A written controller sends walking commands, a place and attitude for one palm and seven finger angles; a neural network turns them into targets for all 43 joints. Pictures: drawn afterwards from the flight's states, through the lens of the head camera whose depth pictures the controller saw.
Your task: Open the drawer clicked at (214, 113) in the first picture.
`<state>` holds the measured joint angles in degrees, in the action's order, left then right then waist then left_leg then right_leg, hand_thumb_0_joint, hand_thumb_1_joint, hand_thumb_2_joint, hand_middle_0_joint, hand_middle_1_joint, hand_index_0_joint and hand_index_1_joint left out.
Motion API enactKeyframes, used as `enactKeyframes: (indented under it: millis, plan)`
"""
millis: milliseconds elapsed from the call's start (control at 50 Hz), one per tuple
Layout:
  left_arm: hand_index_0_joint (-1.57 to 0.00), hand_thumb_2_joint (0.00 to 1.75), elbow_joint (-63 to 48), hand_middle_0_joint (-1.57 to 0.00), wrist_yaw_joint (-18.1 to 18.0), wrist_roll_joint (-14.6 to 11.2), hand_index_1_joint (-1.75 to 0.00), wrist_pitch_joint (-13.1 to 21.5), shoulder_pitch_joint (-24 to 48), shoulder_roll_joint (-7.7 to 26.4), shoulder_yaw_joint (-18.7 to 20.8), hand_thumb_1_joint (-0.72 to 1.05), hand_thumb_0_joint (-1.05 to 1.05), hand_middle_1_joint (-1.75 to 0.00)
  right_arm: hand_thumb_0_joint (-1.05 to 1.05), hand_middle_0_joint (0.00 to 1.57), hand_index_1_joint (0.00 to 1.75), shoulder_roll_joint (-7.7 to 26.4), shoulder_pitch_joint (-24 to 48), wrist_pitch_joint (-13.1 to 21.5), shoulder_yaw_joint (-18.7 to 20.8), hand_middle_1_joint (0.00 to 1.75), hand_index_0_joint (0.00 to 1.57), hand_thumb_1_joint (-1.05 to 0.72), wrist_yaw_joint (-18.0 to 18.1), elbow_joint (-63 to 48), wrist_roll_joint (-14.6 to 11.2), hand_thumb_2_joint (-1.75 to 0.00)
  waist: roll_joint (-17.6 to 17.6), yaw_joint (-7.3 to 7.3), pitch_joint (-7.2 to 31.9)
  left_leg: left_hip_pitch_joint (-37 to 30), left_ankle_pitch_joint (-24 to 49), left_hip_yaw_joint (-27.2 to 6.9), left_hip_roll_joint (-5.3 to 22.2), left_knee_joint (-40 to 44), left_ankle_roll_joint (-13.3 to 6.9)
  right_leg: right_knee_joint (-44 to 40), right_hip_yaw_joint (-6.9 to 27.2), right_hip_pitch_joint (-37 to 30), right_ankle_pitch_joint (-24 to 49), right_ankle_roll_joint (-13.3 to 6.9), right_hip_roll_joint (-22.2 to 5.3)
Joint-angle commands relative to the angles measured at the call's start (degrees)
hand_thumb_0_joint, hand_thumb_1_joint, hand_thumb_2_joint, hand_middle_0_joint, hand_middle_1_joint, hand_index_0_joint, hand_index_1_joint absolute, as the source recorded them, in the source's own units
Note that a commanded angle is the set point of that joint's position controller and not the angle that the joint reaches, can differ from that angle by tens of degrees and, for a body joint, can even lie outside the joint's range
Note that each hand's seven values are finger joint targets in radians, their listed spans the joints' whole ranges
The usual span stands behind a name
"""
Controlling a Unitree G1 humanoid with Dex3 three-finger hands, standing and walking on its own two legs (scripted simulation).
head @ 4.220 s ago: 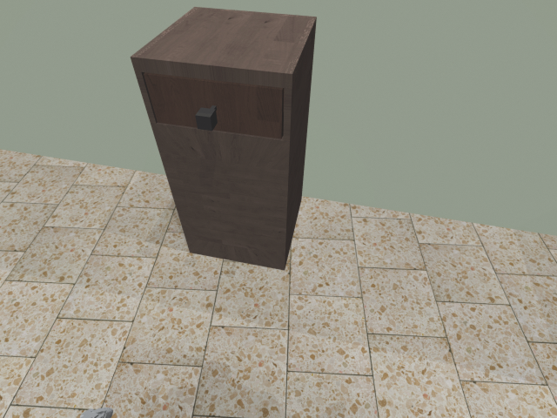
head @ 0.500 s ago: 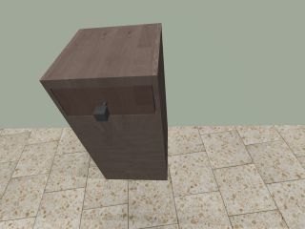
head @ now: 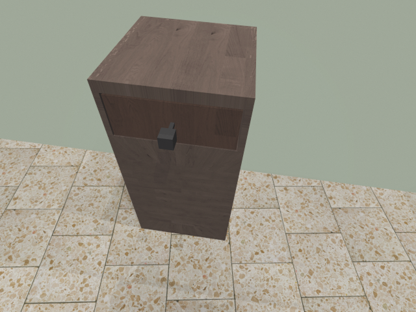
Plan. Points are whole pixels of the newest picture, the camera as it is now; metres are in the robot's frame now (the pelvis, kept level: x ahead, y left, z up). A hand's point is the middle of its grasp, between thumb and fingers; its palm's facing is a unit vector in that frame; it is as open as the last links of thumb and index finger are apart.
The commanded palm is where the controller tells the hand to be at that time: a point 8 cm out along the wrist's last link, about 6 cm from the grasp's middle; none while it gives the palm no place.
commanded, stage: come to a stop and stand still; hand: left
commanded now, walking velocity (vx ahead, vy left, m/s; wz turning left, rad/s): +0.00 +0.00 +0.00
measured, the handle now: (169, 133) +0.56 +0.17 -0.02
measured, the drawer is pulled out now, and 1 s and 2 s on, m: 0.00 0.00 0.00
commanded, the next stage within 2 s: look again from close up in 0.24 s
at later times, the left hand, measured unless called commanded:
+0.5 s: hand out of the picture +0.00 +0.18 -0.17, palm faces -0.02 -0.98 -0.21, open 7.4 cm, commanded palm none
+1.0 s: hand out of the picture +0.05 +0.18 -0.15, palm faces -0.05 -0.94 -0.33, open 7.3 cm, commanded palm +0.11 +0.21 -0.06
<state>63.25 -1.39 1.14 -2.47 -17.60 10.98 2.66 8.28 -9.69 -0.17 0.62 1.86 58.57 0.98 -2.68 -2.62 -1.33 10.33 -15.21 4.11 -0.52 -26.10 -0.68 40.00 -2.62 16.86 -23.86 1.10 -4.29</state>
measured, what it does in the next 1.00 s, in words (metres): stands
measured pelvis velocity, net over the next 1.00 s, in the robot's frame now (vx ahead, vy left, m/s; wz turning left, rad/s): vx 0.00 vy -0.01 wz -0.02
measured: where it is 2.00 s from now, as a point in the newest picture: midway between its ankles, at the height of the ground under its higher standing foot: outside the picture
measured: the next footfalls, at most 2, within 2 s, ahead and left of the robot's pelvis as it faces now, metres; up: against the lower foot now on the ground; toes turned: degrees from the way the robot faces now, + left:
none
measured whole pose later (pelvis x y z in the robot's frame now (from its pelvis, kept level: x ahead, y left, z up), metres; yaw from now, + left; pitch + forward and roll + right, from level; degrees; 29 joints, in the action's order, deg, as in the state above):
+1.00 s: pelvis +0.00 -0.01 +0.00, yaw -1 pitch +0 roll +1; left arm 36.4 -5.5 5.7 -3.8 -24.8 10.8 -2.7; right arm 10.2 -19.3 7.0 -1.2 3.9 57.4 -1.1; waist 0.2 -1.8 -1.7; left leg 10.9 -16.8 4.9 1.2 -28.1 0.3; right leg 31.3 -2.9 13.6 -17.3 -1.1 -1.4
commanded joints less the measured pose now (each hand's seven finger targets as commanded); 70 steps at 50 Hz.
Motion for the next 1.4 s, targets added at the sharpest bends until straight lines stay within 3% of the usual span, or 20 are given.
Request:
enactKeyframes:
  millis: [0, 60, 120, 300, 320, 340, 360, 440, 880, 900, 920, 940, 960, 980, 1000, 1060, 1140, 1260, 1320, 1380]
  plan:
    - [-0.20, 0.90, -0.7, -0.20, 0.0, -0.2, -0.30, 2.2, -4.3, 1.3, -0.7, 0.90, 0.00, -0.30, 0.00, 0.20, 0.30, 8.6, -1.7, 0.6, 1.3, 0.30, 0.20, -0.90, 0.6, -0.6, -0.1, -0.90, 8.5, 0.09, -0.2, -0.8, 20.3, -7.6, 10.7, 6.3, -5.5, -11.8, 0.3, -3.5, 8.3, 0.6, 0.0]
    - [-0.20, 0.90, -0.3, -0.20, -0.4, -0.1, -0.30, 3.4, -2.7, 4.3, -0.7, 0.90, 0.00, -0.30, 0.00, 0.20, 0.30, 6.1, -4.1, 1.0, 1.1, 0.30, 0.20, -0.90, 0.2, 0.4, -0.9, -0.90, 0.1, 2.21, 1.2, -0.1, 13.2, -5.3, 6.5, 3.6, -1.2, -18.9, 6.4, -7.7, 24.8, -1.4, -4.6]
    - [-0.20, 0.90, 0.0, -0.20, -0.4, -0.3, -0.30, 3.6, -0.5, 3.2, -1.2, 0.90, 0.00, -0.30, 0.00, 0.20, 0.30, 5.9, -4.6, 0.8, 1.0, 0.30, 0.20, -0.90, 0.1, 1.9, -0.4, -0.90, -4.7, 2.86, -1.2, -2.0, 10.5, -5.0, 6.5, 5.0, -0.4, -19.5, 5.5, -4.2, 22.0, -1.8, -3.9]
    - [-0.20, 0.90, 0.8, -0.20, -0.5, -0.7, -0.30, 3.0, 0.0, 3.0, -1.5, 0.90, 0.00, -0.30, 0.00, 0.20, 0.30, 5.4, -7.1, 1.2, -0.4, 0.30, 0.20, -0.90, 0.3, 5.2, -0.3, -0.90, 4.2, 1.97, -3.7, 0.5, 7.7, -5.8, 6.8, 9.6, -0.3, -21.6, 4.1, -6.9, 15.8, -1.4, -2.5]
    - [-0.20, 0.90, 1.6, -0.20, -2.9, 0.3, -0.30, 4.5, -4.3, 4.3, -2.4, 0.90, 0.00, -0.30, 0.00, 0.20, 0.30, 8.1, -3.5, 2.1, -0.2, 0.30, 0.20, -0.90, -0.7, 0.9, -0.8, -0.90, 2.1, 0.74, -7.0, 5.2, 11.8, -3.6, 7.6, -1.8, 0.9, -19.1, 5.4, -3.6, 28.5, -1.5, -4.5]
    - [-0.20, 0.90, -1.3, -0.20, -2.4, -0.2, -0.30, 4.9, -1.3, 6.0, -1.9, 0.90, 0.00, -0.30, 0.00, 0.20, 0.30, 5.2, -7.3, 1.5, -0.2, 0.30, 0.20, -0.90, -0.9, 0.0, -0.2, -0.90, 5.2, 3.70, -2.7, 3.5, 1.4, -4.8, 5.1, 0.3, 0.7, -18.8, 7.5, -3.8, 16.8, -3.6, -5.8]
    - [-0.20, 0.90, -2.0, -0.20, -1.6, -0.3, -0.30, 4.9, 0.8, 6.7, -2.0, 0.90, 0.00, -0.30, 0.00, 0.20, 0.30, 5.1, -7.2, 1.3, -0.6, 0.30, 0.20, -0.90, -1.2, 0.8, 0.2, -0.90, 8.4, 3.09, -4.2, 3.4, 0.7, -4.6, 5.0, 2.1, 0.0, -18.6, 6.1, -1.9, 9.7, -4.1, -4.3]
    - [-0.20, 0.90, -2.7, -0.20, -0.7, -0.6, -0.30, 4.5, 0.4, 4.7, -2.5, 0.90, 0.00, -0.30, 0.00, 0.20, 0.30, 6.2, -10.5, 1.8, -0.9, 0.30, 0.20, -0.90, -1.0, -0.4, 0.2, -0.90, 6.1, 3.25, 0.4, 4.6, 2.0, -6.4, 6.1, 3.0, -1.6, -15.6, 4.2, -4.4, 7.0, -3.8, -1.5]
    - [-0.20, 0.90, -1.0, -0.20, -0.7, -0.6, -0.30, 4.0, -2.1, 2.5, -2.4, 0.90, 0.00, -0.30, 0.00, 0.20, 0.30, 4.8, -11.2, 2.0, -1.1, 0.30, 0.20, -0.90, -0.2, 3.6, -0.2, -0.90, 2.4, 2.57, -2.7, 1.3, 9.0, -4.9, 6.2, 4.6, -1.5, -16.4, 4.1, -4.9, 16.9, -2.8, -2.0]
    - [-0.20, 0.90, 0.9, -0.20, -3.0, 0.0, -0.30, 4.8, -6.3, 4.7, -2.0, 0.90, 0.00, -0.30, 0.00, 0.20, 0.30, 7.5, -5.4, 2.1, -0.2, 0.30, 0.20, -0.90, -0.6, 0.0, -0.9, -0.90, -6.5, 0.50, -3.5, 6.2, 12.0, -3.9, 7.4, -7.1, 0.4, -17.0, 7.2, -5.6, 40.7, -1.7, -5.2]
    - [-0.20, 0.89, -86.3, -0.20, -3.4, 8.2, -0.32, 15.0, 39.0, 21.6, -3.3, 0.88, 0.00, -0.32, 0.00, 0.20, 0.30, 16.3, -4.8, 10.9, 0.2, 0.30, 0.20, -0.90, 2.0, -19.2, -3.5, -0.90, 14.2, 5.42, 26.0, -10.3, 20.5, -2.5, 0.8, 1.2, -2.3, -10.5, 8.5, -9.0, 34.8, -3.7, 1.7]
    - [-0.20, 0.88, -69.6, -0.20, -7.6, 9.1, -0.33, 10.0, 11.9, 18.2, -0.8, 0.85, 0.00, -0.33, 0.00, 0.20, 0.30, 11.2, -0.1, 16.3, 0.0, 0.30, 0.20, -0.90, 4.5, -16.5, -2.8, -0.90, 21.3, 0.61, 22.1, -13.3, 29.8, -2.7, 3.0, 1.3, -1.7, -8.0, 3.3, -5.1, 20.2, -4.4, 2.7]
    - [-0.21, 0.87, -67.0, -0.21, -10.9, 5.6, -0.34, 6.1, 9.4, 12.5, -2.2, 0.83, 0.00, -0.34, 0.00, 0.20, 0.30, 11.0, -0.9, 18.1, 1.4, 0.30, 0.20, -0.90, 4.7, -12.9, -3.5, -0.90, 19.7, 1.92, 15.6, -6.6, 21.3, -2.5, 2.8, 1.1, 0.2, -8.1, 0.8, -1.2, 12.1, -3.5, 3.4]
    - [-0.21, 0.86, -56.7, -0.21, -11.4, 7.6, -0.36, 0.2, -6.7, 1.2, -8.3, 0.81, 0.00, -0.36, 0.00, 0.20, 0.30, 8.1, -1.4, 18.2, 1.0, 0.30, 0.20, -0.90, 4.7, -13.3, -4.4, -0.90, 12.7, 2.40, 10.5, -1.5, 17.0, -3.0, 3.6, 1.7, -0.5, -8.5, -0.1, 0.7, 10.8, -2.9, 3.4]
    - [-0.21, 0.85, -69.2, -0.21, -11.5, 9.8, -0.37, 0.4, 2.1, 2.2, -10.2, 0.78, 0.00, -0.37, 0.00, 0.20, 0.30, 9.9, 1.6, 18.8, 0.8, 0.30, 0.20, -0.90, 4.1, -18.8, -4.4, -0.90, 10.6, 2.50, 3.5, 2.6, 11.6, -4.4, 2.5, 1.5, -0.5, -9.7, -0.1, 2.3, 12.5, -2.9, 3.1]
    - [-0.21, 0.82, -66.8, -0.21, -15.5, 24.9, -0.42, 1.0, -2.6, 7.6, -7.8, 0.71, 0.00, -0.42, 0.00, 0.20, 0.30, 12.8, 2.5, 17.1, 1.4, 0.30, 0.20, -0.90, 3.1, -23.3, -0.9, -0.90, -0.5, 3.61, 2.4, 8.7, 6.3, -4.6, 0.0, -4.3, -1.4, -9.0, 0.6, 10.1, 7.2, -3.4, 4.4]
    - [-0.22, 0.78, -57.0, -0.22, -18.3, 42.9, -0.48, 0.9, -23.8, 4.9, -7.9, 0.62, 0.00, -0.48, 0.00, 0.20, 0.30, 12.5, 6.1, 9.4, 3.8, 0.30, 0.20, -0.90, -0.3, -30.4, 1.9, -0.90, -12.0, -3.10, 2.7, 17.2, 4.6, -2.4, -1.6, -8.7, -0.2, -7.8, 3.9, 9.6, 6.1, -3.9, 4.8]
    - [-0.23, 0.72, -69.6, -0.23, -21.7, 57.6, -0.57, 5.7, -12.9, 15.6, -0.2, 0.48, 0.00, -0.57, 0.00, 0.20, 0.30, 11.1, 10.9, 0.5, 3.0, 0.30, 0.20, -0.90, -3.7, -36.0, 1.8, -0.90, -3.5, -6.25, 11.2, 22.2, 4.6, -0.6, -3.0, -12.6, -0.2, -2.1, 9.9, 6.2, 13.8, -4.7, 4.0]
    - [-0.24, 0.69, -78.5, -0.24, -25.8, 61.0, -0.62, 6.6, -2.4, 19.5, 2.5, 0.41, 0.00, -0.62, 0.00, 0.20, 0.30, 10.0, 9.8, -0.8, 3.1, 0.30, 0.20, -0.90, -3.1, -37.3, 3.3, -0.90, 6.1, -4.45, 19.8, 17.0, 5.6, -0.8, -3.6, -16.6, -0.7, -0.5, 12.5, 9.1, 14.9, -4.8, 4.0]
    - [-0.24, 0.66, -84.7, -0.24, -28.5, 60.9, -0.66, 9.1, 10.7, 21.0, 2.4, 0.34, 0.00, -0.66, 0.00, 0.20, 0.30, 9.2, 9.6, -1.2, 3.0, 0.30, 0.20, -0.90, -2.0, -36.1, 4.3, -0.90, 6.8, -0.31, 21.6, 13.5, 4.1, -2.4, -3.4, -22.0, -1.4, -0.9, 14.3, 15.4, 10.5, -4.4, 3.3]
